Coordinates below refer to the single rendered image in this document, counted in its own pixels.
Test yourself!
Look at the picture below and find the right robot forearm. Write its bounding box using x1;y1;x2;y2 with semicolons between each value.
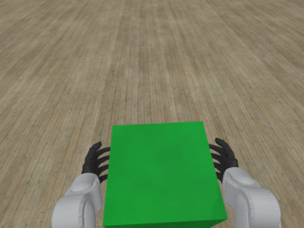
222;167;281;228

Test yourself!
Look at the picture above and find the carton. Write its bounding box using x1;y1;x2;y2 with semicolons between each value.
103;121;228;228

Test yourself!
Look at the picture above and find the right robot hand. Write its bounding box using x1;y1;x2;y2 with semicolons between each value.
209;138;238;183

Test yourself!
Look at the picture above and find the left robot forearm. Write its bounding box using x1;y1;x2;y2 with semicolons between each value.
51;173;103;228

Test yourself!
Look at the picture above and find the left robot hand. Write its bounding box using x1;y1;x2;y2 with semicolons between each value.
82;142;110;183

